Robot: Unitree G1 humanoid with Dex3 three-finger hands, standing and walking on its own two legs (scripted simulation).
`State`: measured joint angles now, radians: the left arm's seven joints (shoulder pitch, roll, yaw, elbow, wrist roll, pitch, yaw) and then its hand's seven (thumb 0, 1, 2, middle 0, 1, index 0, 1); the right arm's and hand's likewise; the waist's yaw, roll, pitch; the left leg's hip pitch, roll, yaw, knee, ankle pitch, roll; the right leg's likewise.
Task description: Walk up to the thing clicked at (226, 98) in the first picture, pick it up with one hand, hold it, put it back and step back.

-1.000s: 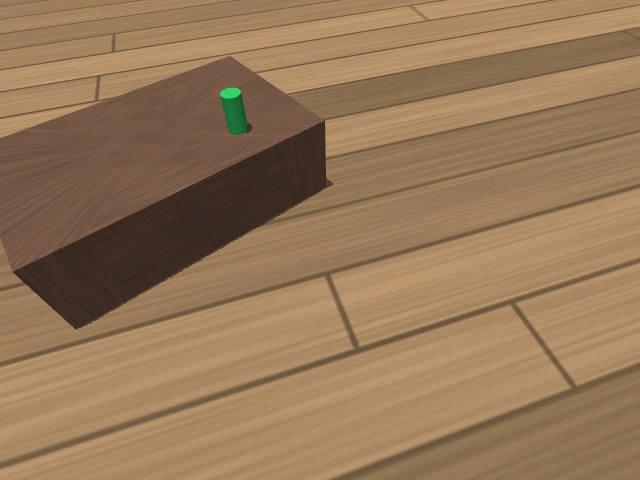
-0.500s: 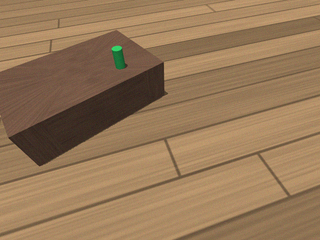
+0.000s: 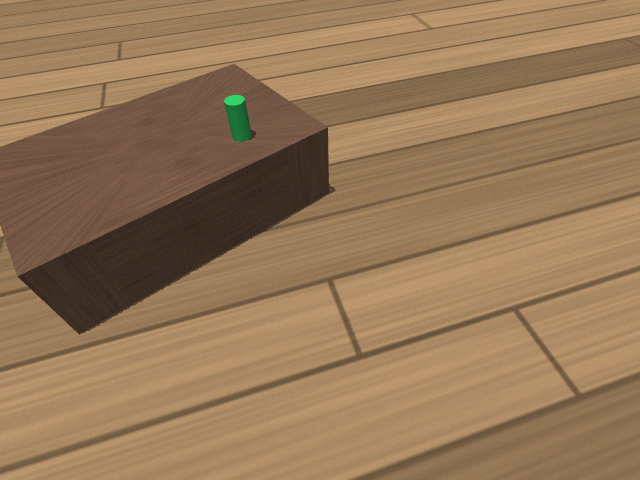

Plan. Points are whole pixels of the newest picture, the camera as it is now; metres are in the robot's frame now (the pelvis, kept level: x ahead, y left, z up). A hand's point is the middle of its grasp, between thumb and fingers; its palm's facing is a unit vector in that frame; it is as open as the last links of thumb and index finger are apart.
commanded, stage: stand
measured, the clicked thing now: (238, 118) +1.40 +0.33 -0.35
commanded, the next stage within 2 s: walk up in 0.12 s
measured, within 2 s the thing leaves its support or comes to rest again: neither
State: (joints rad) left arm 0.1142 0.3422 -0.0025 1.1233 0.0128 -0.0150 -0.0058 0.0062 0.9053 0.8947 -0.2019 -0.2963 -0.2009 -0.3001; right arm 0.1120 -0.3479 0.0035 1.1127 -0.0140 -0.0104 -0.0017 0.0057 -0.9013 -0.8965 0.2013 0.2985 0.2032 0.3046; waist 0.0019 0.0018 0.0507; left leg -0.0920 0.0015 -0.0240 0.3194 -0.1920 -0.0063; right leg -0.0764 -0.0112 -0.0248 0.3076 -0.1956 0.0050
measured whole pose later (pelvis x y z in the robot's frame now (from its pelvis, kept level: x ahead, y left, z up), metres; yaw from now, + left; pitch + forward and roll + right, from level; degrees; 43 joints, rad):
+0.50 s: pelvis +0.07 +0.10 -0.04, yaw +8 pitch -3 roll +0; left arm 0.28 0.49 0.09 0.99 0.04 -0.05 -0.02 0.01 0.90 0.89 -0.20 -0.30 -0.20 -0.30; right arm 0.24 -0.46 -0.14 0.94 -0.04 -0.01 0.11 0.01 -0.90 -0.90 0.20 0.30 0.20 0.30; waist -0.01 -0.03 0.07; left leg -0.39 0.08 0.04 0.72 -0.27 -0.02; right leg -0.14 -0.18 -0.05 0.82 -0.50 -0.02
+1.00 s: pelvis +0.25 +0.14 -0.02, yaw +15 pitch -3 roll -1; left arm 0.33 0.38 0.05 0.88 0.02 -0.11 -0.04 0.01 0.90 0.89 -0.20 -0.30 -0.20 -0.30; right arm 0.28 -0.45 -0.08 0.88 -0.02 -0.01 0.07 0.01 -0.90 -0.90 0.20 0.30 0.20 0.30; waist 0.03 0.10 0.06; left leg -0.46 0.00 -0.08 1.05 -0.35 0.01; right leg -0.25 -0.05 -0.13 0.55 -0.24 -0.03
